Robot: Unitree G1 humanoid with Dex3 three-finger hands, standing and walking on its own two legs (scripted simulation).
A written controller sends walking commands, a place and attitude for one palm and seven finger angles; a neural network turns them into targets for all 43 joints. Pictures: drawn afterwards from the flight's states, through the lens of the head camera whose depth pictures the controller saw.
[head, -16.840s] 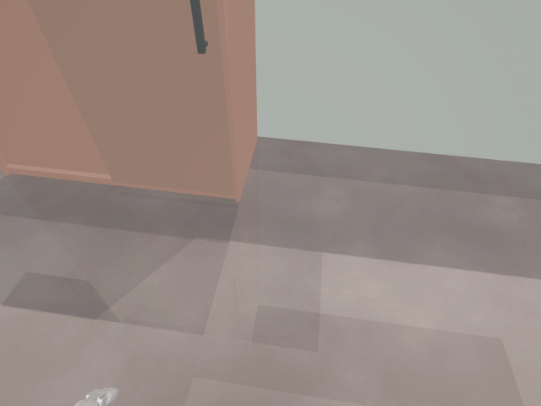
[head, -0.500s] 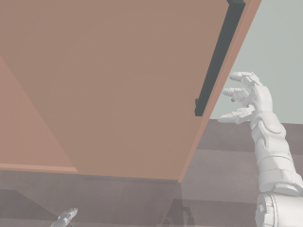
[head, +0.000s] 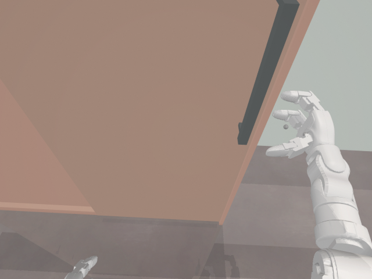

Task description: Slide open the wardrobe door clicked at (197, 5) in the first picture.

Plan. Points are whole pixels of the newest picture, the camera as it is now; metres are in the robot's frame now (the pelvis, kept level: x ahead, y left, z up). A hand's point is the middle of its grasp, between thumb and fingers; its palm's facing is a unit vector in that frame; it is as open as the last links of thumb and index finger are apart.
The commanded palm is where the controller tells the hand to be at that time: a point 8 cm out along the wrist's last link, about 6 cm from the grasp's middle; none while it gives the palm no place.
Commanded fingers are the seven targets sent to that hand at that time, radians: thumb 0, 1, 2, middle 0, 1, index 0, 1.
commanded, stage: move the hooked fingers beside the handle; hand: right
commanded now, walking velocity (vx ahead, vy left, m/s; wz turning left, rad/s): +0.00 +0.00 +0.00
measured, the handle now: (257, 84) +0.49 -0.10 +0.19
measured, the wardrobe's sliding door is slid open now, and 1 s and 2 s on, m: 0.00 0.00 0.00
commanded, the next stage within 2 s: feel for the door with the fingertips in 0.22 s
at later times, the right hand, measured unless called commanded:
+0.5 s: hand (279, 125) +0.41 -0.14 +0.15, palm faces -0.06 +1.00 -0.01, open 14.0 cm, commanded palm +0.38 -0.19 +0.14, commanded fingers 0.00 0.50 -0.30 0.30 1.20 0.30 1.20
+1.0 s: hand (272, 116) +0.43 -0.13 +0.15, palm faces -0.02 +1.00 -0.01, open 14.0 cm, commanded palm +0.40 -0.18 +0.14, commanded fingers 0.00 0.50 -0.30 0.30 1.20 0.30 1.20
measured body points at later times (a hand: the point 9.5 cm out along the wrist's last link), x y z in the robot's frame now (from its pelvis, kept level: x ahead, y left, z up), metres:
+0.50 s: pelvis -0.01 +0.00 +0.00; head +0.01 +0.01 +0.45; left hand +0.11 +0.25 -0.11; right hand +0.40 -0.20 +0.15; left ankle +0.00 +0.12 -0.73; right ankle -0.03 -0.11 -0.73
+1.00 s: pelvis -0.01 +0.01 +0.00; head +0.02 +0.02 +0.45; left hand +0.08 +0.27 -0.11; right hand +0.42 -0.19 +0.15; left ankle +0.00 +0.12 -0.73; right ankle -0.03 -0.11 -0.73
